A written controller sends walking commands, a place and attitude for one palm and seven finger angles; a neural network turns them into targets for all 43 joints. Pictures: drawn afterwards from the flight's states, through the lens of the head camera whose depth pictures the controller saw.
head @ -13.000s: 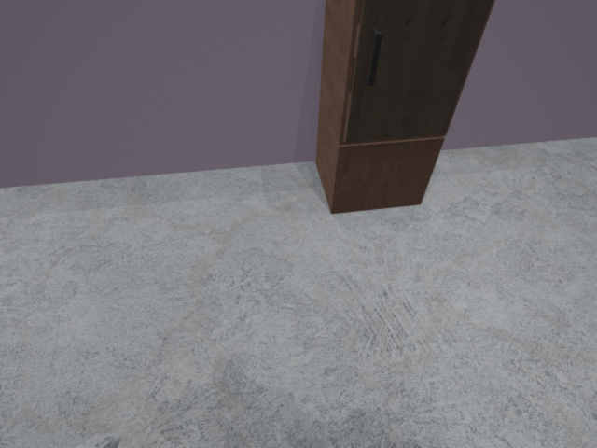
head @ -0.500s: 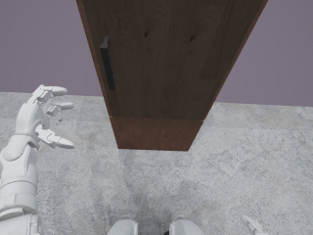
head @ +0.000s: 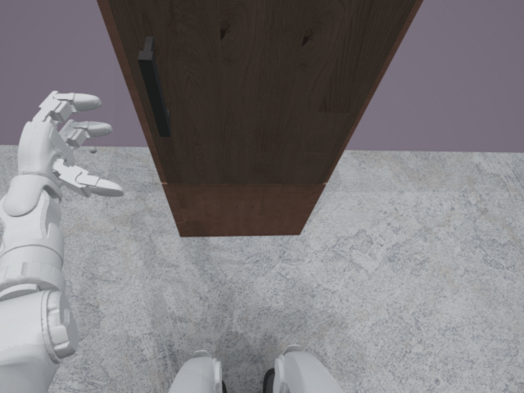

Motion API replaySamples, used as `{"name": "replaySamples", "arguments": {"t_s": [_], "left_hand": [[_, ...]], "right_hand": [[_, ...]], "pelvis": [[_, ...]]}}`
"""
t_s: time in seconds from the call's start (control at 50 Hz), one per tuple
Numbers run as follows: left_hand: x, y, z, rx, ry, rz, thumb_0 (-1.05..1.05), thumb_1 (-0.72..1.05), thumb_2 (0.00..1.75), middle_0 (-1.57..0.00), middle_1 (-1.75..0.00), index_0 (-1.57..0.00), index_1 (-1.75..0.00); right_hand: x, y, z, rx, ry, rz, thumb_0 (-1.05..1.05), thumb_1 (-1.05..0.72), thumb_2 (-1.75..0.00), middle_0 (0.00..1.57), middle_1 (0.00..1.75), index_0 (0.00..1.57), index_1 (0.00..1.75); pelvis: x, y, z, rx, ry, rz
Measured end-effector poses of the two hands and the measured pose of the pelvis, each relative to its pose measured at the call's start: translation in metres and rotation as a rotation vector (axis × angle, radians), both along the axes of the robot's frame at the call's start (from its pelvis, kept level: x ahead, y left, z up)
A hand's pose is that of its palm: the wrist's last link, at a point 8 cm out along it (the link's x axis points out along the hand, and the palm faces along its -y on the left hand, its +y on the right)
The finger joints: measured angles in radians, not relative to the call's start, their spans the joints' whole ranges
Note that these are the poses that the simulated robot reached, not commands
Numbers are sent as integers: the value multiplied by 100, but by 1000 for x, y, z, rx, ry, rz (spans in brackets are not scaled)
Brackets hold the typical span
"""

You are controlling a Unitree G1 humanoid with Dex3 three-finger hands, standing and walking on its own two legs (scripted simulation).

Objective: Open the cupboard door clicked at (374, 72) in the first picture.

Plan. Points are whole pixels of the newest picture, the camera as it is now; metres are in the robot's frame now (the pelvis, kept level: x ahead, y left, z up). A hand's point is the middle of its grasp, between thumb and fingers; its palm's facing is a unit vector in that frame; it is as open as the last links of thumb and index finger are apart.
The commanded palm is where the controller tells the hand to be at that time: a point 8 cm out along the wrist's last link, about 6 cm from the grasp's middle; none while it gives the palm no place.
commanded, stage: move the hooked fingers beside the handle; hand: left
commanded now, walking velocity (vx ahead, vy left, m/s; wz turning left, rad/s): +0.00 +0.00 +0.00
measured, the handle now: (158, 91) +0.57 +0.15 +0.06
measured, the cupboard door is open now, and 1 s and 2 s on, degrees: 0 0 0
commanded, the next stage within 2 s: slide the fingers in behind the handle in 1.14 s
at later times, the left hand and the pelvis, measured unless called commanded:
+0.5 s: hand (110, 119) +0.52 +0.22 +0.06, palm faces +0.00 -1.00 -0.01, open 14.0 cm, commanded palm +0.49 +0.26 +0.06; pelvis +0.01 +0.00 -0.01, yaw -1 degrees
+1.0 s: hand (113, 125) +0.52 +0.22 +0.05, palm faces +0.01 -1.00 -0.01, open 14.0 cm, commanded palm +0.50 +0.26 +0.06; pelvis +0.01 +0.01 -0.01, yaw -1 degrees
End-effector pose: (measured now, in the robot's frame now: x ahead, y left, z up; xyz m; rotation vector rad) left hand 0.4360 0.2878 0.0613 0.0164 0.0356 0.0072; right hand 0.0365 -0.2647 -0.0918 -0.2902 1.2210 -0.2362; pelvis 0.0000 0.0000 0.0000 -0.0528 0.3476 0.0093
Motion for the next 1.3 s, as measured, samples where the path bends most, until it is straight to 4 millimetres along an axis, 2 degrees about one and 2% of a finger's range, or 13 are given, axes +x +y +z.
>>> {"name": "replaySamples", "arguments": {"t_s": [0.2,0.42,0.58,0.66,0.78,0.94,1.14,1.3], "left_hand": [[32,-12,1,-19,6,-13,-1,-50,30,-30,-120,-30,-120],[60,-15,2,-11,-1,-1,-1,-50,30,-30,-120,-30,-120],[54,-14,-7,-9,30,-12,-1,-50,30,-30,-120,-30,-120],[50,-11,-9,-12,24,7,-1,-50,30,-30,-120,-30,-120],[52,-11,-2,-2,-6,0,-1,-50,30,-30,-120,-30,-120],[57,-16,-12,-13,38,-9,-1,-50,30,-30,-120,-30,-120],[61,-8,-14,4,27,4,-1,-50,30,-30,-120,-30,-120],[67,-16,-12,-14,24,-13,-1,-50,30,-30,-120,-30,-120]], "right_hand": [[-25,1,-2,-6,86,-37,1,-91,-90,20,30,20,30],[-44,5,-3,0,160,-69,0,-91,-90,20,30,20,30],[-46,10,0,20,186,-85,0,-91,-90,20,30,20,30],[-39,10,1,16,178,-76,0,-91,-90,20,30,20,30],[-27,7,0,7,159,-57,0,-91,-90,20,30,20,30],[-18,6,-2,-3,133,-44,0,-91,-90,20,30,20,30],[-27,9,-4,3,164,-58,0,-91,-90,20,30,20,30],[-36,11,-5,7,202,-66,0,-91,-90,20,30,20,30]], "pelvis": [[0,2,-4,-6,33,-5],[2,2,-7,-13,65,-13],[8,4,-3,-12,64,-23],[9,4,-3,-14,61,-18],[10,4,-3,-20,57,-7],[9,5,-6,-19,68,-8],[9,5,-8,-23,75,-9],[11,6,-8,-25,84,-6]]}}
